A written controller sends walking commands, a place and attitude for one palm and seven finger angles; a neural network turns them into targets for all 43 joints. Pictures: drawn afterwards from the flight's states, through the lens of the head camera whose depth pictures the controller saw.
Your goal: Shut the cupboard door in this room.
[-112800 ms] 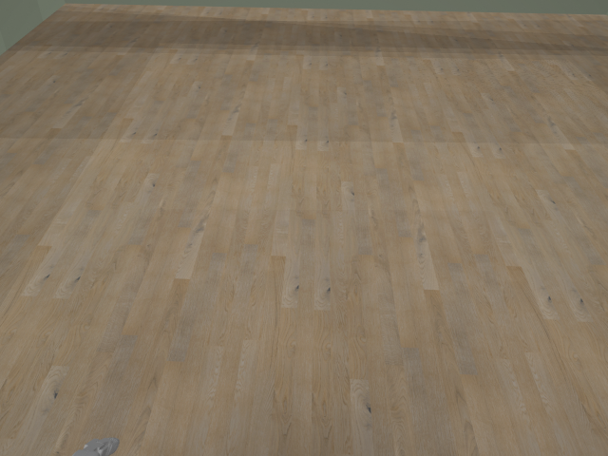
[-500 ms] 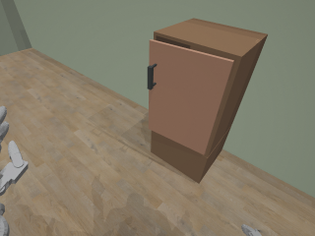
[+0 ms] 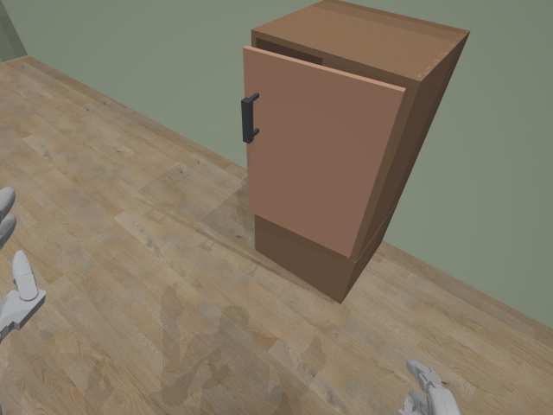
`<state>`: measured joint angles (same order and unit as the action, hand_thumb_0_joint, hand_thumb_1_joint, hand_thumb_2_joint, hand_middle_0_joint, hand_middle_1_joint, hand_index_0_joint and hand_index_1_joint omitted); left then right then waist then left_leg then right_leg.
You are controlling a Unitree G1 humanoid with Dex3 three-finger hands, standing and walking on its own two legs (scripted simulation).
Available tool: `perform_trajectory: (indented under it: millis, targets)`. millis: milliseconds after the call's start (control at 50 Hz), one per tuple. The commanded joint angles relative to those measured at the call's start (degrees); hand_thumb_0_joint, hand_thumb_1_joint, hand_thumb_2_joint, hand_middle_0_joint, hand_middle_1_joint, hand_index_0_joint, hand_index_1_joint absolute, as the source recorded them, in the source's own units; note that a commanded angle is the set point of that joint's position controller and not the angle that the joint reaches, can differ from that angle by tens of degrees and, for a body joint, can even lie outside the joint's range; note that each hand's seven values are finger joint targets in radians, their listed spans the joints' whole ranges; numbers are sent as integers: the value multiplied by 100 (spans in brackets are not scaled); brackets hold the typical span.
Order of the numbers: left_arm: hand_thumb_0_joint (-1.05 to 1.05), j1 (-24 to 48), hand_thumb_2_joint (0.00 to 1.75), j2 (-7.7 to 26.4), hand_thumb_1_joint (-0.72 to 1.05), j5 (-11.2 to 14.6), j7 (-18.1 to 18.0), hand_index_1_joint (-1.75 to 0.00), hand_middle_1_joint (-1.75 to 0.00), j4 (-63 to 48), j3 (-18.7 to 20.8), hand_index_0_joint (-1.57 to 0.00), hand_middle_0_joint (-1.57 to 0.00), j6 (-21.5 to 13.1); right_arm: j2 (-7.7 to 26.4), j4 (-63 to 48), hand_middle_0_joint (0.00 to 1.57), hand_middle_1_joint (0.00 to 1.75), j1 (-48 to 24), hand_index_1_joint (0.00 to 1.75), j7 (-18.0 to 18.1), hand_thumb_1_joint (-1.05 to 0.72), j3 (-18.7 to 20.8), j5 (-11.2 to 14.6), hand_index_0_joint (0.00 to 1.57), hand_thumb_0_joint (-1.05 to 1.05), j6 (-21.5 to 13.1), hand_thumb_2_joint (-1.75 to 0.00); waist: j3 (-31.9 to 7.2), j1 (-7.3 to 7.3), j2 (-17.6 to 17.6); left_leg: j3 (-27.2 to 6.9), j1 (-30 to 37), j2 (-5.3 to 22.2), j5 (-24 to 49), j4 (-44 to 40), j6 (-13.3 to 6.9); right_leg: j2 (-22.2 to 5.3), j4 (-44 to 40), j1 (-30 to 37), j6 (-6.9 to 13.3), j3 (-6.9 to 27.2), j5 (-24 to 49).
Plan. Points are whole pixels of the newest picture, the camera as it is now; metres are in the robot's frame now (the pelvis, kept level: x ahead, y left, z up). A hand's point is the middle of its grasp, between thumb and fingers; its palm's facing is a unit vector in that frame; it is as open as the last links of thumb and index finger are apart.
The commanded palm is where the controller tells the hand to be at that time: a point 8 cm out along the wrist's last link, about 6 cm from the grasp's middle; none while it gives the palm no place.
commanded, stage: stop stepping back and stand still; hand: left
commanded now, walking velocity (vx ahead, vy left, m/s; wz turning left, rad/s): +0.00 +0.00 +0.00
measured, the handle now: (251, 117) +0.85 +0.10 -0.01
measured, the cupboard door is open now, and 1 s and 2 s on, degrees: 6 6 6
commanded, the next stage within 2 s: let the arm hang, fingers relaxed in 0.08 s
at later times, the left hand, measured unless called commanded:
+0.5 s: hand out of the picture +0.03 +0.17 -0.18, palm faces +0.03 -0.98 -0.17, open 7.1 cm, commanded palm none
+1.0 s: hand out of the picture -0.06 +0.18 -0.17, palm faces +0.05 -0.98 -0.21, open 7.3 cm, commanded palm none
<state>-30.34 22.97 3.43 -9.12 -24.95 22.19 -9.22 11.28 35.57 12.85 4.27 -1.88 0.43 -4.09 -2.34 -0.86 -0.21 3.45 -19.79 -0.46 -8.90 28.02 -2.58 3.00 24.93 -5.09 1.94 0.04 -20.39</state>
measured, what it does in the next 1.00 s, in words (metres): stands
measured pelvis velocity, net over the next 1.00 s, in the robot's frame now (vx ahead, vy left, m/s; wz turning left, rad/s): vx -0.01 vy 0.00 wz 0.02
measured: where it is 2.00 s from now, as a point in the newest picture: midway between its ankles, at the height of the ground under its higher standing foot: outside the picture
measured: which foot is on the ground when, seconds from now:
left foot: down 0.00-1.00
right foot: down 0.00-1.00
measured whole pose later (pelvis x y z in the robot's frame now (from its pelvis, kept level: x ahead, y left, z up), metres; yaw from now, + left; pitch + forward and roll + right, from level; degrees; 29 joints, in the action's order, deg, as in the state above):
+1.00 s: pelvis -0.01 +0.00 +0.00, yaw +1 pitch -2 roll +0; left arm -20.6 8.9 -0.6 -2.0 66.1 0.2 0.2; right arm 9.4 64.2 14.6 1.8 0.0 -0.8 1.3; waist 1.5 -0.2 0.5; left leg 3.1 -14.9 -2.1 -5.7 22.6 -3.1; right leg 1.5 23.2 -1.7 1.9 -0.8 -19.3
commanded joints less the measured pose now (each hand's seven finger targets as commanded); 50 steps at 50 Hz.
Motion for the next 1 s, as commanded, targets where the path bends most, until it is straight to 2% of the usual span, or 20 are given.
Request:
perform_trajectory:
  millis: [0, 40, 140, 160, 180, 240, 280, 320, 360, 380, 400, 440, 480, 500, 560, 580, 660, 760, 940, 980]
  targets:
    - [0, -8, 90, 1176, 90, 28, -85, -30, -30, -1265, 893, -20, -20, -427, 695, -866, 20, 30, -483, 30, 74, -90, 291, 24, 20, 0, -234, -90, -471, 20, 377, -749, 941, 654, 987, -219, 125, -684, -501, -668, -57, 417, 1446]
    - [0, -36, 90, 1174, 90, 34, -81, -30, -30, -1199, 897, -20, -20, -424, 713, -881, 20, 30, -467, 30, 78, -90, 291, 25, 20, 0, -191, -90, -427, 20, 540, -739, 961, 668, 1088, -212, 114, -657, -492, -736, -75, 428, 1509]
    - [0, 45, 90, 1142, 90, 43, -68, -30, -30, -1023, 832, -20, -20, -384, 739, -905, 20, 30, -456, 30, 88, -90, 307, 48, 20, 0, -151, -90, -382, 23, 375, -708, 1008, 679, 1072, -204, 98, -631, -544, -797, -136, 423, 1514]
    - [0, 469, 90, 113, 90, -283, 714, -30, -30, 2925, -1658, -20, -20, 453, 1754, -15, 20, 30, -922, 30, -407, -90, 456, 178, 20, 0, -503, -90, 84, -44, 426, -771, 649, 753, 2217, 728, 33, -971, 299, -1195, 16, 7, 2285]
    - [0, 532, 90, -29, 90, -359, 808, -30, -30, 3124, -1592, -20, -20, 909, 1533, 203, 20, 30, -457, 30, -406, -90, 601, 61, 20, 0, -292, -90, -401, -41, 238, -686, 1006, 769, 2142, 636, 73, -908, 178, -1215, 60, 367, 2001]
    - [0, 1033, 90, 51, 90, -432, 883, -30, -30, 3899, -1673, -20, -20, 946, 1537, 294, 20, 30, -335, 30, -370, -90, 448, -59, 20, 0, 18, -90, -9, 92, -643, -1112, 380, 816, 1239, 465, -181, -758, 219, -1255, 177, 354, 812]
    - [0, 1305, 90, 122, 90, -458, 880, -30, -30, 4592, -1754, -20, -20, 912, 1482, 384, 20, 30, -416, 30, -367, -90, 397, -105, 20, 0, 134, -90, 110, 72, -1060, -1079, 348, 640, 1085, 525, -112, -911, 20, -1212, 316, 580, 1036]
    - [0, 1548, 90, 80, 90, -433, 835, -30, -30, 5272, -1858, -20, -20, 951, 1315, 589, 20, 30, -369, 30, -375, -90, 339, -141, 20, 0, 298, -90, 305, 2, -916, -939, 495, 431, 672, 658, -9, -1141, -221, -1391, 499, 735, 863]
    - [0, 1642, 90, -31, 90, -427, 795, -30, -30, 5946, -1959, -20, -20, 986, 1112, 850, 20, 30, -276, 30, -372, -90, 286, -189, 20, 0, 425, -90, 422, -40, -443, -844, 642, 369, 590, 603, 63, -1183, -349, -1402, 532, 782, 844]
    - [0, 1608, 90, -48, 90, -429, 776, -30, -30, 6269, -1992, -20, -20, 984, 1068, 989, 20, 30, -210, 30, -372, -90, 260, -206, 20, 0, 451, -90, 357, -42, -232, -905, 746, 433, 935, 441, 61, -1069, -268, -1240, 468, 714, 1041]
    - [0, 1562, 90, -144, 90, -409, 767, -30, -30, 6589, -2019, -20, -20, 982, 1000, 1149, 20, 30, -116, 30, -357, -90, 240, -198, 20, 0, 453, -90, 309, -51, 174, -1033, 792, 533, 995, 202, 27, -978, -223, -1094, 395, 629, 854]
    - [0, 1276, 90, -272, 90, -387, 769, -30, -30, 7209, -2034, -20, -20, 993, 939, 1439, 20, 30, -108, 30, -311, -90, 205, -179, 20, 0, 443, -90, 314, 65, 797, -1309, 615, 650, 617, -351, -77, -742, -257, -712, 234, 519, 384]
    - [0, 984, 90, -401, 90, -398, 767, -30, -30, 7702, -1962, -20, -20, 976, 889, 1663, 20, 30, -94, 30, -254, -90, 232, -172, 20, 0, 439, -90, 318, 164, 957, -1338, 527, 649, 295, -553, -108, -716, -436, -436, 236, 498, 406]
    - [0, 886, 90, -459, 90, -389, 773, -30, -30, 7935, -1984, -20, -20, 969, 786, 1789, 20, 30, -30, 30, -240, -90, 228, -161, 20, 0, 438, -90, 222, 145, 1013, -1275, 606, 628, 215, -593, -89, -767, -512, -361, 255, 505, 458]
    - [0, 777, 90, -530, 90, -374, 776, -30, -30, 8385, -2038, -20, -20, 910, 715, 2127, 20, 30, 197, 30, -200, -90, 241, -124, 20, 0, 424, -90, 161, 83, 691, -1143, 895, 596, 359, -556, -53, -814, -736, -355, 271, 556, 668]
    - [0, 762, 90, -578, 90, -377, 767, -30, -30, 8496, -2041, -20, -20, 897, 721, 2204, 20, 30, 261, 30, -183, -90, 269, -108, 20, 0, 425, -90, 255, 70, 380, -1119, 1036, 623, 495, -515, -64, -798, -808, -473, 266, 502, 725]
    - [0, 633, 90, -698, 90, -380, 738, -30, -30, 8831, -2091, -20, -20, 898, 669, 2500, 20, 30, 437, 30, -150, -90, 297, -90, 20, 0, 438, -90, 484, 9, 156, -1068, 1173, 650, 344, -646, -74, -781, -922, -641, 239, 451, 589]
    - [0, 431, 90, -799, 90, -390, 711, -30, -30, 9052, -2118, -20, -20, 909, 620, 2661, 20, 30, 467, 30, -144, -90, 312, -93, 20, 0, 457, -90, 744, 32, -89, -1056, 1113, 648, -60, -863, -87, -749, -930, -778, 221, 431, 315]
    - [0, 431, 90, -811, 90, -423, 699, -30, -30, 9052, -2090, -20, -20, 923, 574, 2732, 20, 30, 417, 30, -174, -90, 337, -117, 20, 0, 463, -90, 1011, 63, -49, -1103, 915, 625, -566, -1168, -69, -727, -863, -932, 192, 420, 23]
    - [0, 442, 90, -756, 90, -435, 698, -30, -30, 9017, -2073, -20, -20, 906, 588, 2718, 20, 30, 406, 30, -180, -90, 350, -110, 20, 0, 449, -90, 900, 81, -3, -1057, 962, 618, -412, -1135, -68, -743, -870, -864, 193, 425, 143]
